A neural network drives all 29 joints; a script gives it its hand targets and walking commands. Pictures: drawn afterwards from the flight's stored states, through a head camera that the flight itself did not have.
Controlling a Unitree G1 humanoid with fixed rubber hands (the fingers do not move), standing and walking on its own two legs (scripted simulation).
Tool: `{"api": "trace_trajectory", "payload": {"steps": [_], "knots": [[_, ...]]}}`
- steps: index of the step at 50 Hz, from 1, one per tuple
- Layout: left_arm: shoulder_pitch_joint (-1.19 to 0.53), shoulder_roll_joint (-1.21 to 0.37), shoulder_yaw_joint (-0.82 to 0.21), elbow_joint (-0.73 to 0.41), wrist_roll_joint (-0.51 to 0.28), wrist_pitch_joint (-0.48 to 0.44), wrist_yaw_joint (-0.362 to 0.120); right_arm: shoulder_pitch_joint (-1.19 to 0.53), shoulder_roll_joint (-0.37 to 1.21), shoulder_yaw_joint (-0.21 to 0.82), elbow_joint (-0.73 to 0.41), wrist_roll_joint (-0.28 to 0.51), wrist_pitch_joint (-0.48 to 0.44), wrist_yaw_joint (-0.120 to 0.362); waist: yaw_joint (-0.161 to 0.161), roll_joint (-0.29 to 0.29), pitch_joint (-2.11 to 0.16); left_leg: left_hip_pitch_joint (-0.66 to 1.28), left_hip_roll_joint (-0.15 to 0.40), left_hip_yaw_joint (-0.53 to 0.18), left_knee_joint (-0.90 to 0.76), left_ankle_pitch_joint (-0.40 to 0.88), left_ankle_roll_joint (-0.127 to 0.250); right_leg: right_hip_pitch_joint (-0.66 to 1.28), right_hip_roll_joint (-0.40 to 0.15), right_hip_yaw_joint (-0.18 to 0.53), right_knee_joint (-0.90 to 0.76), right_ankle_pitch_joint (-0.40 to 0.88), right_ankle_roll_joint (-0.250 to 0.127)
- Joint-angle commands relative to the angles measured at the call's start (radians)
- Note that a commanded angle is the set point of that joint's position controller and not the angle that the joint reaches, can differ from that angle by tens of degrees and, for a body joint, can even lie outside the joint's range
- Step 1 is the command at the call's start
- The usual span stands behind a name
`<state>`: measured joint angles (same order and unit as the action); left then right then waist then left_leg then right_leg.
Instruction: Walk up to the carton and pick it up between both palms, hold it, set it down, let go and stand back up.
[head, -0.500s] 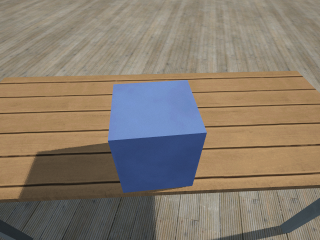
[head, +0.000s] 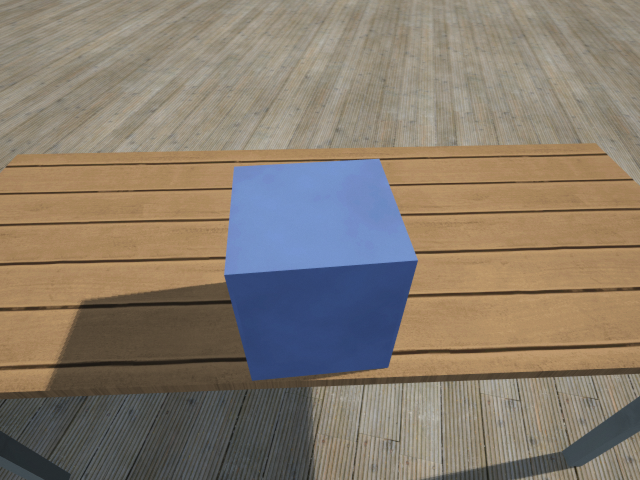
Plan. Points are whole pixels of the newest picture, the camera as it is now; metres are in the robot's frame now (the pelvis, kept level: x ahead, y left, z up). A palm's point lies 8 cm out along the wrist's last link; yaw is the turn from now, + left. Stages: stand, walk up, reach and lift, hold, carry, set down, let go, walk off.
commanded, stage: stand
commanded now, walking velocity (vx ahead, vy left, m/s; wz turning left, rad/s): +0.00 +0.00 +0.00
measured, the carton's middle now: (314, 271) +0.42 +0.03 +0.03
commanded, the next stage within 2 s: none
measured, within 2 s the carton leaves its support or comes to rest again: neither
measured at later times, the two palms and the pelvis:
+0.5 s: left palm out of the picture -0.02 +0.22 -0.15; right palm out of the picture -0.03 -0.22 -0.14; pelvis +0.00 +0.00 +0.00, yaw -1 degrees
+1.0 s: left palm out of the picture -0.01 +0.22 -0.15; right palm out of the picture -0.02 -0.22 -0.14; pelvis +0.00 +0.00 +0.00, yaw -1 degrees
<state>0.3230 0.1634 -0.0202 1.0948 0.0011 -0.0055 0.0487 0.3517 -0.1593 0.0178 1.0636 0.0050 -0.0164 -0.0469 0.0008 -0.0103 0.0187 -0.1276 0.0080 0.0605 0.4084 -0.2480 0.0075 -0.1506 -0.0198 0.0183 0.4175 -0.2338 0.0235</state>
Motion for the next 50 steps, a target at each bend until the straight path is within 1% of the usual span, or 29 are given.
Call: {"api": "trace_trajectory", "payload": {"steps": [1,3,4,5,6,7,8,10,11,13,14,15,17,18,24,26,28,31,35,36,37,38,39,40,41,44,45,47,50], "knots": [[0.067,0.104,0.021,-0.014,0.0,-0.01,0.004,0.095,-0.116,-0.027,-0.023,0.0,-0.008,-0.005,-0.005,0.005,0.086,-0.046,0.101,-0.099,-0.098,0.064,-0.002,-0.078,-0.076,0.052,-0.076,0.079,-0.017],[0.07,0.097,0.017,-0.014,0.0,-0.011,0.003,0.093,-0.123,-0.026,-0.021,-0.002,-0.008,-0.006,-0.002,-0.003,0.101,-0.045,0.106,-0.096,-0.094,0.062,0.001,-0.084,-0.077,0.061,-0.081,0.068,-0.014],[0.073,0.081,0.012,-0.01,0.0,-0.013,0.003,0.084,-0.124,-0.025,-0.02,-0.003,-0.008,-0.007,0.0,0.016,0.11,-0.05,0.105,-0.094,-0.084,0.083,0.003,-0.091,-0.081,0.066,-0.081,0.083,-0.015],[0.072,0.099,0.014,-0.012,-0.002,-0.014,0.004,0.101,-0.109,-0.023,-0.021,0.0,-0.008,-0.006,-0.007,-0.004,0.09,-0.051,0.103,-0.099,-0.086,0.076,0.001,-0.079,-0.081,0.066,-0.083,0.074,-0.019],[0.066,0.103,0.018,-0.012,-0.003,-0.013,0.004,0.101,-0.103,-0.021,-0.016,-0.002,-0.009,-0.006,-0.007,0.009,0.101,-0.066,0.103,-0.095,-0.094,0.056,0.003,-0.08,-0.08,0.065,-0.079,0.063,-0.018],[0.075,0.11,0.019,-0.013,0.001,-0.013,0.003,0.099,-0.107,-0.024,-0.017,-0.004,-0.009,-0.005,0.002,-0.004,0.078,-0.041,0.101,-0.095,-0.091,0.041,0.002,-0.086,-0.076,0.059,-0.078,0.049,-0.014],[0.072,0.104,0.019,-0.011,0.002,-0.013,0.003,0.092,-0.114,-0.027,-0.02,-0.004,-0.009,-0.005,-0.002,0.015,0.074,-0.041,0.104,-0.095,-0.09,0.042,0.004,-0.084,-0.076,0.062,-0.074,0.055,-0.015],[0.071,0.105,0.018,-0.018,0.002,-0.011,0.003,0.103,-0.116,-0.03,-0.018,-0.001,-0.006,-0.005,-0.006,0.002,0.081,-0.066,0.105,-0.106,-0.104,0.002,0.006,-0.086,-0.07,0.059,-0.074,0.034,-0.015],[0.078,0.103,0.018,-0.018,0.003,-0.011,0.003,0.091,-0.114,-0.028,-0.022,-0.002,-0.005,-0.006,0.003,-0.006,0.081,-0.061,0.105,-0.1,-0.097,0.001,0.005,-0.095,-0.072,0.058,-0.08,0.025,-0.017],[0.078,0.104,0.018,-0.023,0.0,-0.013,0.003,0.085,-0.122,-0.029,-0.026,-0.003,-0.007,-0.005,0.001,0.014,0.071,-0.053,0.105,-0.098,-0.093,0.022,0.005,-0.094,-0.071,0.067,-0.07,0.041,-0.016],[0.074,0.096,0.017,-0.021,0.001,-0.014,0.004,0.094,-0.113,-0.027,-0.025,-0.002,-0.009,-0.005,-0.003,0.002,0.068,-0.058,0.107,-0.099,-0.089,0.047,0.003,-0.084,-0.074,0.062,-0.069,0.065,-0.016],[0.073,0.091,0.015,-0.017,-0.001,-0.016,0.004,0.108,-0.105,-0.025,-0.024,-0.002,-0.01,-0.005,-0.004,0.02,0.057,-0.049,0.105,-0.092,-0.086,0.073,0.004,-0.072,-0.081,0.068,-0.063,0.084,-0.019],[0.091,0.089,0.016,-0.014,-0.001,-0.013,0.004,0.1,-0.109,-0.023,-0.024,-0.005,-0.005,-0.005,-0.004,0.021,0.106,-0.069,0.105,-0.092,-0.086,0.041,0.006,-0.101,-0.08,0.081,-0.072,0.055,-0.023],[0.091,0.104,0.016,-0.017,0.0,-0.011,0.003,0.11,-0.1,-0.019,-0.018,-0.001,-0.005,-0.007,-0.001,-0.008,0.109,-0.074,0.11,-0.1,-0.097,0.03,0.005,-0.107,-0.078,0.074,-0.065,0.049,-0.019],[0.087,0.107,0.017,-0.024,-0.001,-0.016,0.005,0.109,-0.111,-0.022,-0.029,-0.002,-0.009,-0.004,0.001,0.01,0.077,-0.055,0.108,-0.089,-0.081,0.106,0.002,-0.071,-0.082,0.07,-0.061,0.124,-0.016],[0.083,0.105,0.017,-0.02,-0.002,-0.013,0.005,0.113,-0.108,-0.025,-0.027,-0.003,-0.01,-0.005,-0.002,-0.012,0.059,-0.043,0.109,-0.09,-0.085,0.084,0.003,-0.071,-0.08,0.063,-0.052,0.118,-0.015],[0.083,0.103,0.017,-0.022,0.0,-0.014,0.006,0.11,-0.112,-0.029,-0.028,-0.001,-0.013,-0.004,-0.004,0.016,0.057,-0.042,0.107,-0.088,-0.087,0.098,0.005,-0.067,-0.084,0.066,-0.048,0.13,-0.016],[0.08,0.099,0.015,-0.024,0.002,-0.016,0.006,0.099,-0.11,-0.022,-0.031,-0.004,-0.008,-0.005,-0.002,-0.007,0.083,-0.038,0.108,-0.087,-0.079,0.11,0.004,-0.083,-0.082,0.069,-0.06,0.127,-0.018],[0.077,0.104,0.016,-0.022,-0.001,-0.014,0.005,0.113,-0.104,-0.025,-0.026,-0.002,-0.008,-0.003,-0.002,0.004,0.099,-0.061,0.105,-0.086,-0.087,0.088,0.003,-0.08,-0.081,0.068,-0.067,0.107,-0.018],[0.08,0.093,0.015,-0.019,0.002,-0.014,0.005,0.103,-0.102,-0.024,-0.026,-0.002,-0.008,-0.006,0.004,0.02,0.095,-0.052,0.107,-0.086,-0.084,0.103,0.006,-0.082,-0.08,0.068,-0.062,0.118,-0.014],[0.078,0.103,0.013,-0.019,-0.002,-0.015,0.006,0.111,-0.106,-0.024,-0.034,0.002,-0.01,-0.005,-0.003,-0.002,0.076,-0.045,0.107,-0.095,-0.086,0.109,0.002,-0.077,-0.08,0.061,-0.058,0.123,-0.012],[0.088,0.094,0.011,-0.021,-0.001,-0.015,0.005,0.111,-0.11,-0.025,-0.03,0.001,-0.011,-0.005,0.005,0.006,0.063,-0.036,0.109,-0.091,-0.087,0.104,0.007,-0.073,-0.079,0.06,-0.057,0.128,-0.013],[0.085,0.097,0.015,-0.02,0.0,-0.015,0.005,0.107,-0.106,-0.026,-0.033,0.002,-0.011,-0.004,-0.003,0.004,0.069,-0.041,0.109,-0.094,-0.088,0.094,0.004,-0.085,-0.081,0.057,-0.061,0.127,-0.013],[0.072,0.092,0.01,-0.024,-0.002,-0.016,0.005,0.092,-0.103,-0.025,-0.038,0.0,-0.012,-0.005,0.001,-0.003,0.064,-0.031,0.112,-0.086,-0.086,0.108,0.006,-0.076,-0.083,0.057,-0.059,0.126,-0.013],[0.076,0.088,0.013,-0.025,0.0,-0.016,0.005,0.092,-0.108,-0.028,-0.038,-0.001,-0.012,-0.005,0.0,0.019,0.074,-0.038,0.111,-0.081,-0.082,0.122,0.006,-0.085,-0.083,0.064,-0.06,0.14,-0.016],[0.086,0.094,0.014,-0.02,0.0,-0.02,0.006,0.095,-0.103,-0.024,-0.036,-0.003,-0.013,-0.004,0.0,0.008,0.046,-0.02,0.114,-0.083,-0.07,0.159,0.009,-0.061,-0.084,0.063,-0.053,0.167,-0.02],[0.077,0.099,0.012,-0.022,-0.001,-0.02,0.007,0.098,-0.1,-0.023,-0.036,-0.001,-0.013,-0.004,-0.01,0.003,0.05,-0.013,0.115,-0.085,-0.071,0.175,0.01,-0.066,-0.088,0.064,-0.048,0.18,-0.023],[0.087,0.08,0.012,-0.021,-0.001,-0.018,0.005,0.095,-0.116,-0.024,-0.032,-0.002,-0.012,-0.006,-0.001,0.024,0.052,-0.025,0.116,-0.079,-0.075,0.15,0.011,-0.057,-0.088,0.069,-0.06,0.159,-0.019],[0.074,0.096,0.009,-0.016,-0.001,-0.017,0.005,0.094,-0.114,-0.026,-0.032,-0.001,-0.01,-0.005,-0.001,-0.022,0.082,-0.027,0.11,-0.082,-0.076,0.145,0.003,-0.074,-0.08,0.063,-0.059,0.152,-0.012]]}}
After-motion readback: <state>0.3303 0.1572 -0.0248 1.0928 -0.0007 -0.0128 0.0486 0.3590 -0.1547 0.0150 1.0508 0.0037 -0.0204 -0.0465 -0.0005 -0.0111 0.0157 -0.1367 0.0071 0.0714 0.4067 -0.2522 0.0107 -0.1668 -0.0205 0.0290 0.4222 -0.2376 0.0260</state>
